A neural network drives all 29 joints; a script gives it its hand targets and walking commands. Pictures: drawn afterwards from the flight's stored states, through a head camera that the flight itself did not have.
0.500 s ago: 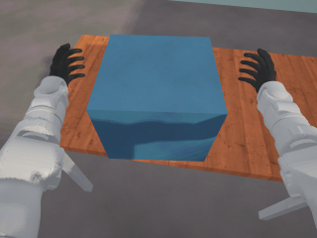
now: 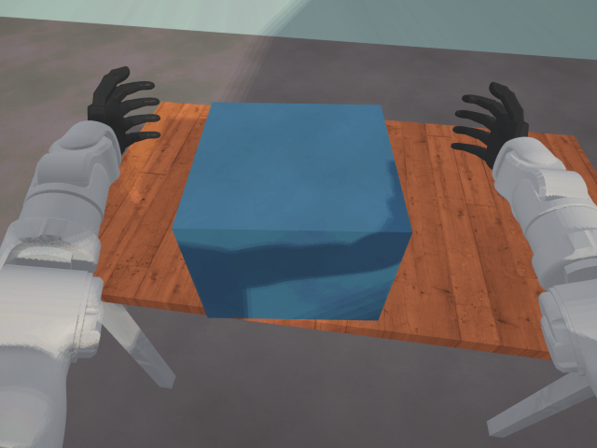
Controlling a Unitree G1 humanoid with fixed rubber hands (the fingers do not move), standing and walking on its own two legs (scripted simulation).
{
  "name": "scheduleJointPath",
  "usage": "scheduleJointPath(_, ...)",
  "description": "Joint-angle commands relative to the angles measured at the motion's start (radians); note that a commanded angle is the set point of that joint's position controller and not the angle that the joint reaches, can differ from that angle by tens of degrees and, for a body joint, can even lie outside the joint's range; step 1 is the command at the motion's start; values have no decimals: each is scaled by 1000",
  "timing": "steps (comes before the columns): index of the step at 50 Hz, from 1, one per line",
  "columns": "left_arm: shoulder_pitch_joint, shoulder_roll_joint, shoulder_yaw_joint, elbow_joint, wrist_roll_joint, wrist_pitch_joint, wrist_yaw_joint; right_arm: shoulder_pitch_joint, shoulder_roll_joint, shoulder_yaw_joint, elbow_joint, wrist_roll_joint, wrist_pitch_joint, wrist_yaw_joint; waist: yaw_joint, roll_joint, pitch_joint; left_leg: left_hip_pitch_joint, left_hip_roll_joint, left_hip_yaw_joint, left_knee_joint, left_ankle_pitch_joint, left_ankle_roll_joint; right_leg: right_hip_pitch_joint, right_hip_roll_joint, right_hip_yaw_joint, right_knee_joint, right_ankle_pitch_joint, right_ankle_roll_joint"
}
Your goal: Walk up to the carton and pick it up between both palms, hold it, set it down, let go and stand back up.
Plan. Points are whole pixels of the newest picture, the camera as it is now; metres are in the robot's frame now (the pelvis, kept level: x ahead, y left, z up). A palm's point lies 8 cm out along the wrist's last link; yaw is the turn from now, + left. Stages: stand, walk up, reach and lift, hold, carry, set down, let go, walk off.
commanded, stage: set down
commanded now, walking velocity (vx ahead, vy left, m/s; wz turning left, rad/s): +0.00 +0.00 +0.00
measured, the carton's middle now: (294, 210) +0.49 +0.02 +0.02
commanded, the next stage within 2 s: none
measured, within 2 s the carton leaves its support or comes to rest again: neither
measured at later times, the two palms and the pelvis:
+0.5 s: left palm (99, 211) +0.39 +0.27 +0.14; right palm (491, 224) +0.37 -0.23 +0.12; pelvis +0.00 +0.01 +0.00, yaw +0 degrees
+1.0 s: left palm (100, 281) +0.32 +0.27 +0.07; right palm (488, 289) +0.30 -0.23 +0.06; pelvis +0.01 +0.01 +0.00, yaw -1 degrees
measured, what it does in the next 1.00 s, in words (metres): stands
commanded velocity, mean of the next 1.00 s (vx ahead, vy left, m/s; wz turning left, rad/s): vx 0.00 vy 0.00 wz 0.00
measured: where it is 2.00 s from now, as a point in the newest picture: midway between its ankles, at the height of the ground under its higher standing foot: outside the picture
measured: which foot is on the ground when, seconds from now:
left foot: down 0.00-1.00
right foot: down 0.00-1.00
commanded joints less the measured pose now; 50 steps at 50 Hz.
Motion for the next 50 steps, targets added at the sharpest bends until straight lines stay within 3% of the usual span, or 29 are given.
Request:
scheduleJointPath(1,-267,143,73,-131,28,-22,-11,-294,-112,-17,-158,11,-19,-6,28,18,-366,201,-59,7,-10,277,17,222,25,22,-5,234,29)
scheduleJointPath(7,-114,120,138,-285,72,-45,-21,-116,-89,-49,-256,-14,-57,-24,22,38,-332,267,-64,14,-16,299,4,258,28,24,-19,233,25)
scheduleJointPath(12,-60,132,176,-475,60,-48,-6,-71,-101,-135,-457,-67,-85,-37,12,47,-405,318,-68,19,-3,300,-6,245,34,19,-19,219,26)
scheduleJointPath(15,16,116,198,-541,69,-32,-3,18,-95,-169,-490,-87,-83,-41,7,62,-385,340,-68,13,-1,304,-11,242,36,18,-23,211,21)
scheduleJointPath(17,19,108,195,-546,63,-26,-5,27,-95,-193,-495,-103,-81,-40,-5,72,-349,327,-66,9,-9,262,-11,220,34,17,-28,157,16)
scheduleJointPath(25,251,52,221,-578,103,-39,-4,256,-35,-166,-510,-111,-94,-14,30,50,-221,332,-67,0,-33,262,-2,241,34,35,-39,117,7)
scheduleJointPath(30,324,43,242,-625,115,-52,-9,320,-30,-169,-580,-121,-124,-14,40,33,-195,338,-71,6,-37,261,2,249,30,43,-50,109,11)
scheduleJointPath(41,493,5,251,-761,114,-118,8,517,-6,-200,-712,-159,-181,-5,40,46,-150,356,-67,7,-44,241,-1,220,25,50,-59,52,3)
scheduleJointPath(43,546,-3,254,-800,113,-127,6,564,-6,-202,-751,-167,-194,-6,38,42,-161,369,-68,7,-36,278,-4,236,28,51,-52,87,3)
scheduleJointPath(44,615,-18,255,-807,120,-132,5,630,6,-193,-754,-165,-201,-6,39,43,-156,385,-67,5,-35,299,-8,249,27,51,-53,108,1)
scheduleJointPath(45,569,-4,256,-817,110,-136,3,589,2,-208,-769,-170,-202,-8,35,45,-157,370,-66,4,-32,288,-7,234,27,50,-53,90,1)
scheduleJointPath(46,660,-31,254,-803,122,-139,1,679,22,-191,-751,-171,-208,-6,37,45,-117,381,-68,4,-35,300,-11,248,27,52,-53,106,-2)
scheduleJointPath(50,676,-30,253,-830,115,-167,-3,697,32,-203,-798,-183,-219,-8,41,41,-95,358,-65,2,-47,257,-6,242,23,57,-62,56,-6)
